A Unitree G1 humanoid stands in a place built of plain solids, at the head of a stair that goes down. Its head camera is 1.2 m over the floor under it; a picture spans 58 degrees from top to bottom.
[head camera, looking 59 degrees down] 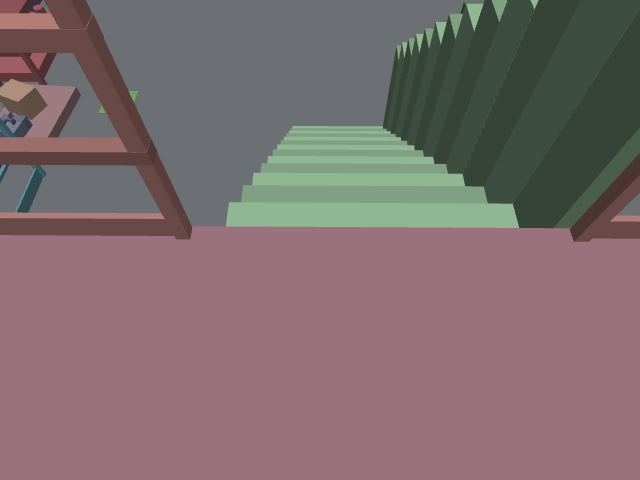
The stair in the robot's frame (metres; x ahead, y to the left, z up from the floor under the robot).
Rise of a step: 0.21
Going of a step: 0.25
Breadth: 1.16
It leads straight ahead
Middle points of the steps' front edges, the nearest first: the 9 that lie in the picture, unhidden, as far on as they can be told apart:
0.77 -0.21 0.00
1.02 -0.21 -0.21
1.27 -0.21 -0.42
1.52 -0.21 -0.63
1.77 -0.22 -0.84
2.03 -0.22 -1.05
2.28 -0.22 -1.26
2.53 -0.22 -1.47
2.78 -0.22 -1.68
